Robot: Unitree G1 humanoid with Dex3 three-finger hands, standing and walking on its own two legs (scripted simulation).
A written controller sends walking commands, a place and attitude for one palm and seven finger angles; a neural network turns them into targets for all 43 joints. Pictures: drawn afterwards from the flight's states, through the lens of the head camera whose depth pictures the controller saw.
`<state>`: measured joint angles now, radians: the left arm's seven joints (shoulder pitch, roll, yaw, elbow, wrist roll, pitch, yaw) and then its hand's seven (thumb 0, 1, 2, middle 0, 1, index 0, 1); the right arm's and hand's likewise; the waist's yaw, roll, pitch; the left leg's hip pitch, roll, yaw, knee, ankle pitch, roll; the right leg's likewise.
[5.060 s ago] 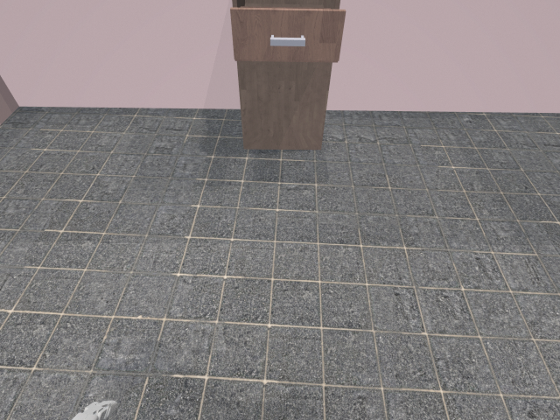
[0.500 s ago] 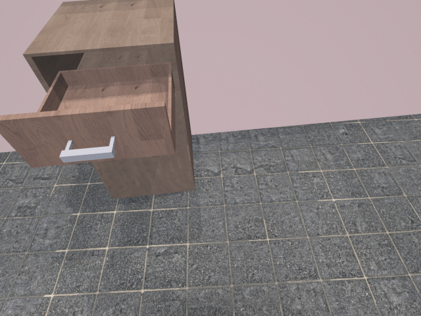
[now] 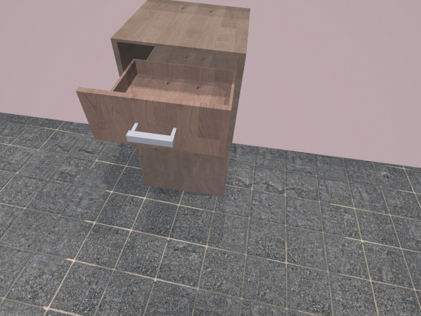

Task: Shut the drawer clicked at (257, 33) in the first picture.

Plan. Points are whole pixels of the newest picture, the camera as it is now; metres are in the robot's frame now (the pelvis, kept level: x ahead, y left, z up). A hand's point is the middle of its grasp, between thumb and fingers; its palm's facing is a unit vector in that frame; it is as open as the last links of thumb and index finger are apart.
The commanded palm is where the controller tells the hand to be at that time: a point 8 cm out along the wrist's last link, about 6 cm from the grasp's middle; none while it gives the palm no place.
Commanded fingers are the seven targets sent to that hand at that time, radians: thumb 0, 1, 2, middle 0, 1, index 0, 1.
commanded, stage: take the last steps up to it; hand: left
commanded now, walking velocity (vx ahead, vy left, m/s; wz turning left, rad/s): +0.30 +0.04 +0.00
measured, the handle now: (152, 133) +0.56 +0.24 -0.02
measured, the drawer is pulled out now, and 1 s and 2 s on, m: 0.30 0.30 0.30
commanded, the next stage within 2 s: come to a stop and stand still in 0.74 s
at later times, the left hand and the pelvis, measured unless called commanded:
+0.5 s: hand (141, 265) +0.25 +0.20 -0.17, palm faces -0.06 -0.99 -0.16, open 7.4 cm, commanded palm none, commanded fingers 0.00 0.90 0.90 -0.20 -0.30 -0.20 -0.30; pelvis +0.13 +0.03 -0.01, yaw -1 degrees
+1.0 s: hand (139, 259) +0.27 +0.21 -0.19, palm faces +0.07 -0.98 -0.19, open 7.3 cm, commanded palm none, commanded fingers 0.00 0.90 0.90 -0.20 -0.30 -0.20 -0.30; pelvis +0.28 +0.03 -0.01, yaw -1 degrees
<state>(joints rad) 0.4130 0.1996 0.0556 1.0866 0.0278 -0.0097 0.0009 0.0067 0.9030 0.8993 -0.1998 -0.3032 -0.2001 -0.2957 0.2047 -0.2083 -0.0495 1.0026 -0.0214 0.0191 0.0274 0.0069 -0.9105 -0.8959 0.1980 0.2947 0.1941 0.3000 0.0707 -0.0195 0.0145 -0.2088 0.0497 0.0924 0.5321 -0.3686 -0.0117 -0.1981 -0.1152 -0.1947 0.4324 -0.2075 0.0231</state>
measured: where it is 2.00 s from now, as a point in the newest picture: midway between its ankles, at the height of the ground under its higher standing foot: outside the picture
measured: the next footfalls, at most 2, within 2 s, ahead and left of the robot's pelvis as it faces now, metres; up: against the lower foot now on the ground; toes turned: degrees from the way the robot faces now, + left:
left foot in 0.02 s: +0.03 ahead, +0.12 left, +0.00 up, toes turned +6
right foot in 0.60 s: +0.30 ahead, -0.09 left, +0.00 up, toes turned -8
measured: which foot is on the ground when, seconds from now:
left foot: up 0.00-0.00, down 0.02-0.58, up 0.60-0.94, down 0.96-1.00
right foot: down 0.00-0.02, up 0.04-0.58, down 0.60-1.00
